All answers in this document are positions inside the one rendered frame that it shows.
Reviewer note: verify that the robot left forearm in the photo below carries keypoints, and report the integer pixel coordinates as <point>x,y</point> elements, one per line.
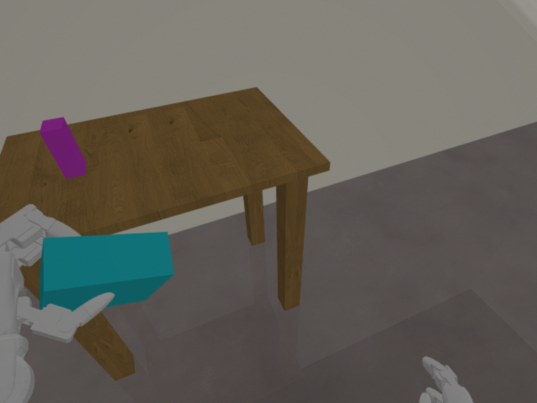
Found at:
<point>16,376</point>

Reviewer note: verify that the robot right hand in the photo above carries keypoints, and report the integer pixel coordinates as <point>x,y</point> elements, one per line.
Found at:
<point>446,380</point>

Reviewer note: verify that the sponge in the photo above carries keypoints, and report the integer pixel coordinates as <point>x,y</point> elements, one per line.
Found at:
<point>132,266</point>

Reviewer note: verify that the robot left hand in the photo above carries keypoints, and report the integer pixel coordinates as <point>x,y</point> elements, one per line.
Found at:
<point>21,243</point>

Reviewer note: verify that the table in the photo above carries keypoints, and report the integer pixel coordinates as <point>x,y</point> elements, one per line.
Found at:
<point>151,164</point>

